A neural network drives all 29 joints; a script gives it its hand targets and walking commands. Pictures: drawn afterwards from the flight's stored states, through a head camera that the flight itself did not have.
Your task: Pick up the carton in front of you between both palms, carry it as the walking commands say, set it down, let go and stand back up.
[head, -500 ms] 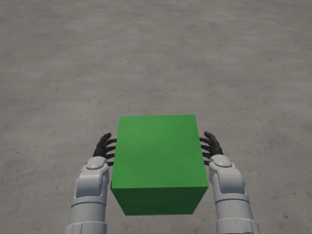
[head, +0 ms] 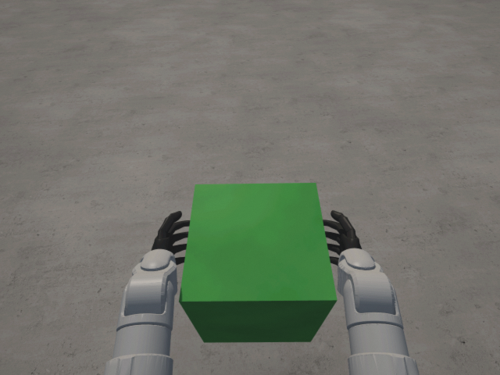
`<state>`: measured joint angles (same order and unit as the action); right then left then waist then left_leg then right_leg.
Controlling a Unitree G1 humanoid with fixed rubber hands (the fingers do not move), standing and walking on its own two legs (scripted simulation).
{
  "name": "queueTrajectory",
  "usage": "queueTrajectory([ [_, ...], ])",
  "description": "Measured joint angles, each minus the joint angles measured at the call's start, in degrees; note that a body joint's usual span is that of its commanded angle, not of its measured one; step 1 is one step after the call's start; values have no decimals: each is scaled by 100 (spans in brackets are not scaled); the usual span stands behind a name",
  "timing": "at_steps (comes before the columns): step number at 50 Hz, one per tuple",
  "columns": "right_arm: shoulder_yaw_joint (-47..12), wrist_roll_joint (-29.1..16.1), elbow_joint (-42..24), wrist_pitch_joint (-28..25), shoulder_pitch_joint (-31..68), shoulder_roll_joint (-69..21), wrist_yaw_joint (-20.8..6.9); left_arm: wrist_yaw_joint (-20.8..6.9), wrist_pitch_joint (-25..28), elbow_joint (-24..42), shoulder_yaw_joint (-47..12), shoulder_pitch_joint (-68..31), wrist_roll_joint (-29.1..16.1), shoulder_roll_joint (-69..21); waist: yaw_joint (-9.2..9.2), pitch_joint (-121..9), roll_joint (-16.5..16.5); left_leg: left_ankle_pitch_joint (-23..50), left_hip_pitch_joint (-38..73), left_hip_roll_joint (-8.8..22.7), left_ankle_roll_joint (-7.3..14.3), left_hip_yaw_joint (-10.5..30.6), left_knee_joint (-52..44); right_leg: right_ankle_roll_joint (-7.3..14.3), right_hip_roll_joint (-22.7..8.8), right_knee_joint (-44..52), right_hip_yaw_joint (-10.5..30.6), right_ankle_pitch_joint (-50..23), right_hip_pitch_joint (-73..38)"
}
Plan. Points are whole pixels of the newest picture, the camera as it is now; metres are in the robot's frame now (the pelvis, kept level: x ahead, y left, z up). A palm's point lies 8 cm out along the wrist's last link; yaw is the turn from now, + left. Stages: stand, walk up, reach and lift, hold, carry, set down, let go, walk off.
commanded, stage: hold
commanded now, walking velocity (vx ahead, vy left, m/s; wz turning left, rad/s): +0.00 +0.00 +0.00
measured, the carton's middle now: (256, 267) +0.31 -0.01 -0.04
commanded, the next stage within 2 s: set down in 0.42 s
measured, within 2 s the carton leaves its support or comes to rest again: neither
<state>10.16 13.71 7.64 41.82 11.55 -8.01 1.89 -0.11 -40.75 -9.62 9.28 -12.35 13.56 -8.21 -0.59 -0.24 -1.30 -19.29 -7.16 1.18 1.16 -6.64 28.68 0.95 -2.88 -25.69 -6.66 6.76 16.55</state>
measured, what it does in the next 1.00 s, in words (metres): lowers itself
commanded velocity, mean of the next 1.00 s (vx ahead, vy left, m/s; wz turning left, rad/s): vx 0.00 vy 0.00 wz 0.00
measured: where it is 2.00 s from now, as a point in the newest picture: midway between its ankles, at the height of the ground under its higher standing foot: outside the picture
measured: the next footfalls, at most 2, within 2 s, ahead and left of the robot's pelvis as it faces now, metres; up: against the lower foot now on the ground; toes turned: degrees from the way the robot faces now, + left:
none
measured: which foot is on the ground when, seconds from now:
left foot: down 0.00-1.00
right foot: down 0.00-1.00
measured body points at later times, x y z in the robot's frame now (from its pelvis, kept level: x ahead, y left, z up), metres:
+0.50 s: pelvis -0.02 -0.04 +0.00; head -0.04 -0.06 +0.45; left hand +0.26 +0.15 +0.04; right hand +0.30 -0.16 +0.03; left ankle -0.04 +0.09 -0.74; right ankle +0.07 -0.13 -0.74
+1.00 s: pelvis -0.05 -0.06 -0.05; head +0.12 -0.05 +0.36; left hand +0.32 +0.16 -0.11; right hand +0.36 -0.14 -0.12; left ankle -0.04 +0.09 -0.74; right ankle +0.07 -0.13 -0.74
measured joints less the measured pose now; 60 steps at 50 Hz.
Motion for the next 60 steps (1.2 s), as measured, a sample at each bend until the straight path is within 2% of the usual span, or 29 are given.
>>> queueTrajectory([
  [2, -18, -1, -110, -43, -113, 20, 11, -20, 97, -56, -64, 2, 8, 2, -21, 219, -25, 101, 258, -99, 53, 206, -257, -79, 85, 215, 325, -32, -299],
  [5, -49, 1, -87, -84, -157, 25, 36, -25, 167, -122, -57, 26, -10, 9, 40, 382, -18, 276, 465, -203, 68, 387, -471, -173, 119, 354, 630, -56, -563],
  [7, -80, 17, -17, -89, -108, 16, 43, -23, 185, -120, -7, 58, -33, 16, 115, 431, -35, 330, 526, -222, 55, 460, -518, -232, 105, 390, 614, -68, -643],
  [10, -98, 65, 113, -100, 9, -2, 33, -20, 198, -116, 91, 70, -62, 18, 156, 459, -65, 345, 545, -216, 24, 559, -478, -194, 101, 401, 525, -88, -721],
  [19, 85, 214, 335, -82, 234, -45, -20, -57, 248, -435, 277, -175, 8, -30, 71, 489, -140, 340, 530, -126, -75, 730, -322, -72, 174, 342, 356, -80, -799],
  [25, 220, 253, 427, -91, 327, -64, -26, -135, 316, -687, 404, -376, 142, -77, 86, 513, -150, 372, 553, -57, -120, 778, -343, 16, 243, 296, 310, -67, -798],
  [29, 577, 358, 851, -240, 701, -160, -41, -260, 511, -1149, 845, -758, 420, -182, 141, 549, -155, 278, 464, -27, -43, 847, -183, 68, 311, 137, 305, 24, -717],
  [35, 1530, 767, 1763, -721, 1657, -449, -68, -526, 1030, -2037, 1848, -1612, 1032, -223, 117, 683, -155, -12, -49, -57, 78, 1100, 468, 113, 484, -395, 405, 251, -279],
  [39, 1911, 1004, 2284, -1123, 2193, -457, -71, -615, 1394, -2474, 2317, -2125, 1357, -161, 128, 800, -141, -162, -679, -64, 43, 1158, 985, 182, 520, -867, 396, 382, 336],
  [42, 1991, 1065, 2535, -1490, 2417, -395, -76, -610, 1713, -2659, 2460, -2364, 1452, -108, 146, 814, -110, -256, -1385, -90, -24, 1154, 1378, 221, 509, -1251, 405, 451, 1052],
  [46, 1857, 934, 2624, -2112, 2538, -274, -40, -496, 2258, -2672, 2336, -2498, 1268, -27, 183, 819, -61, -320, -2529, -140, -162, 1101, 1885, 213, 479, -1759, 469, 499, 2227],
  [52, 1430, 463, 2568, -2958, 2609, -18, 109, -270, 2987, -2566, 1947, -2606, 541, 149, 198, 668, -13, -463, -4420, -260, -319, 979, 2746, 125, 399, -2615, 610, 595, 4166],
  [57, 1061, 66, 2304, -3082, 2704, 243, 185, -26, 3104, -2262, 1552, -2642, -171, 236, 165, 219, -89, -702, -5872, -384, -246, 895, 3595, 32, 308, -3423, 689, 789, 5622],
  [60, 1016, -27, 2271, -2977, 2865, 369, 145, 77, 3004, -2157, 1518, -2742, -392, 226, 140, -127, -144, -872, -6535, -440, -195, 852, 4075, -26, 270, -3874, 728, 936, 6283],
])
